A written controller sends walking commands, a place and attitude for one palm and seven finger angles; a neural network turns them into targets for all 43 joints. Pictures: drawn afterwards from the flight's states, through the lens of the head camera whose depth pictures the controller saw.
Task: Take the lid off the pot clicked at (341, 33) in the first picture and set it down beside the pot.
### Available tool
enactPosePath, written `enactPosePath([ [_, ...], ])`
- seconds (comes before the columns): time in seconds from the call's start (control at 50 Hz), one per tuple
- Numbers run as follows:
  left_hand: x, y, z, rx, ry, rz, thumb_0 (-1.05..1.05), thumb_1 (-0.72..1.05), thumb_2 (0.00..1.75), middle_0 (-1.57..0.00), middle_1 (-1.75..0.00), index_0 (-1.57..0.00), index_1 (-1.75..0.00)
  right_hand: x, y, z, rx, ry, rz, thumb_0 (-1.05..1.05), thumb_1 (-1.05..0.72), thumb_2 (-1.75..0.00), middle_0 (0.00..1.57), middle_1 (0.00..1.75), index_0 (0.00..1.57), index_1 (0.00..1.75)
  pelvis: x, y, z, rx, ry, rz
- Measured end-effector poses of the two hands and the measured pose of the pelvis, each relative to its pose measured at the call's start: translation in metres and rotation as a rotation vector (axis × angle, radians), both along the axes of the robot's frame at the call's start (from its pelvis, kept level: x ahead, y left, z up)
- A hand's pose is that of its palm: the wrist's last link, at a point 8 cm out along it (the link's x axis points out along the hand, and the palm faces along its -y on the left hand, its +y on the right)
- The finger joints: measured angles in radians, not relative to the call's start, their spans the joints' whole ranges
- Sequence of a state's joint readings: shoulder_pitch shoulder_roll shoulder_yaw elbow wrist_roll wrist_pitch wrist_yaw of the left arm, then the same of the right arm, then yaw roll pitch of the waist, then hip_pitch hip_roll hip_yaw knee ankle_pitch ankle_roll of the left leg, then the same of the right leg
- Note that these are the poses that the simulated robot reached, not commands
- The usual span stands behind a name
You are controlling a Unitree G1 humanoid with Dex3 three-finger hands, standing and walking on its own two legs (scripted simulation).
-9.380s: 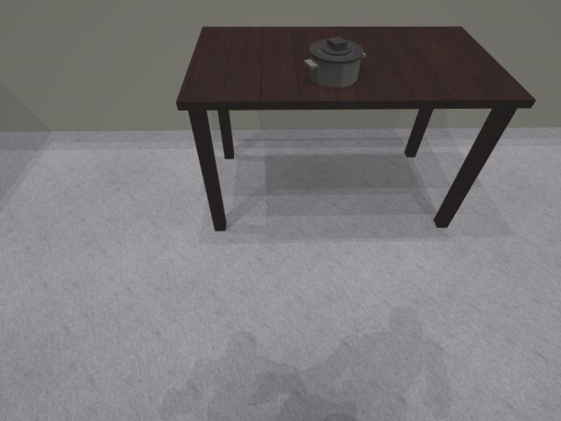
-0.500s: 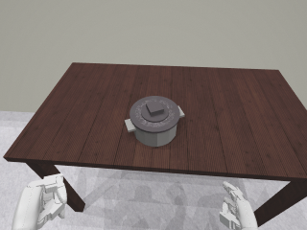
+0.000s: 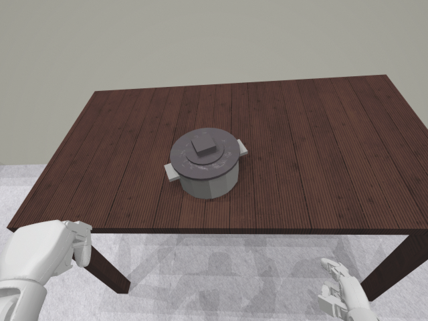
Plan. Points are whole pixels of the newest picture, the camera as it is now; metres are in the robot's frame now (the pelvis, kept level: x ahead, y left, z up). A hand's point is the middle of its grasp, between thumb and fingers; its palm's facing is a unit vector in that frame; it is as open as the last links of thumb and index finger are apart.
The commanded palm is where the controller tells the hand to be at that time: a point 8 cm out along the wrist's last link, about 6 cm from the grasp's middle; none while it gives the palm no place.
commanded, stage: reach forward and open the fingers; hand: left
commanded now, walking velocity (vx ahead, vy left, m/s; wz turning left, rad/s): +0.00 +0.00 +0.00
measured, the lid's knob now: (203, 144) +0.50 +0.10 +0.03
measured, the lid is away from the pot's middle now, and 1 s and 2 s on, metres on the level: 0.00 0.00 0.00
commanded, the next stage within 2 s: move the open hand above the knob in 0.86 s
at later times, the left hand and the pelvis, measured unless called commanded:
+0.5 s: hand (75, 238) +0.21 +0.27 +0.09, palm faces -0.21 -0.08 -0.97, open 7.1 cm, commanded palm +0.21 +0.27 +0.15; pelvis -0.01 +0.00 +0.01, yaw +2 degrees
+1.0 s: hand (86, 206) +0.27 +0.27 +0.10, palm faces -0.19 -0.07 -0.98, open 10.2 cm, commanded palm +0.26 +0.26 +0.16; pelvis -0.02 +0.02 +0.01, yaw +2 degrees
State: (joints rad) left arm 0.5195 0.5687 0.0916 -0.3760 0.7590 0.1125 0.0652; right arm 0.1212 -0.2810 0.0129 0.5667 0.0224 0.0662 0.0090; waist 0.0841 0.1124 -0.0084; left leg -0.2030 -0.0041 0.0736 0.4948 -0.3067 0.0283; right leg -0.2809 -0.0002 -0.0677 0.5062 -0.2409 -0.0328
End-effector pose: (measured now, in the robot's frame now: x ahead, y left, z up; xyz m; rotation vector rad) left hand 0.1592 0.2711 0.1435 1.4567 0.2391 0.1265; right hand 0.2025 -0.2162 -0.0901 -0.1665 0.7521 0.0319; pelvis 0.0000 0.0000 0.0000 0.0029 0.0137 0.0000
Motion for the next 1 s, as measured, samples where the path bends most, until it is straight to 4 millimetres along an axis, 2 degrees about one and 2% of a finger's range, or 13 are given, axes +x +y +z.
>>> enactPosePath([
  [0.1,0.004,0.000,-0.002,0.012,0.150,-0.009,0.01,0.62,1.02,-1.20,-1.19,-1.19,-1.19,0.009,-0.004,0.001,0.025,-0.025,-0.022,0.02,-0.90,-0.90,0.19,0.30,0.20,0.30,0.002,-0.001,0.002,-0.001,-0.004,0.020],
  [0.18,0.009,-0.003,-0.001,0.014,0.206,-0.071,0.00,0.50,1.08,-1.15,-1.05,-1.15,-1.05,0.009,-0.006,0.003,0.008,-0.031,-0.013,0.02,-0.91,-0.90,0.19,0.30,0.20,0.30,0.000,-0.003,0.003,-0.002,-0.013,0.033],
  [0.48,0.042,-0.002,0.005,0.017,0.140,-0.127,0.00,0.08,1.22,-0.98,-0.53,-0.97,-0.52,-0.024,-0.003,-0.004,0.004,0.041,-0.019,0.02,-0.91,-0.90,0.19,0.30,0.20,0.30,-0.014,0.000,0.006,-0.001,-0.031,0.038],
  [0.66,0.063,-0.003,0.010,0.023,0.124,-0.155,0.00,-0.16,1.31,-0.88,-0.23,-0.87,-0.22,-0.032,0.005,-0.002,0.020,0.035,-0.033,0.02,-0.91,-0.90,0.19,0.30,0.20,0.30,-0.018,0.009,0.007,0.001,-0.038,0.032],
  [0.8,0.076,-0.001,0.010,0.018,0.121,-0.158,0.00,-0.25,1.35,-0.84,-0.12,-0.84,-0.12,-0.032,0.011,0.000,0.017,0.034,-0.028,0.02,-0.91,-0.90,0.19,0.30,0.20,0.30,-0.020,0.014,0.007,0.001,-0.037,0.034],
  [1.0,0.099,0.001,0.013,0.022,0.116,-0.158,0.00,-0.28,1.37,-0.83,-0.09,-0.83,-0.08,-0.028,0.017,0.000,0.015,0.047,-0.020,0.02,-0.91,-0.90,0.19,0.30,0.20,0.30,-0.017,0.019,0.007,-0.001,-0.028,0.040],
])
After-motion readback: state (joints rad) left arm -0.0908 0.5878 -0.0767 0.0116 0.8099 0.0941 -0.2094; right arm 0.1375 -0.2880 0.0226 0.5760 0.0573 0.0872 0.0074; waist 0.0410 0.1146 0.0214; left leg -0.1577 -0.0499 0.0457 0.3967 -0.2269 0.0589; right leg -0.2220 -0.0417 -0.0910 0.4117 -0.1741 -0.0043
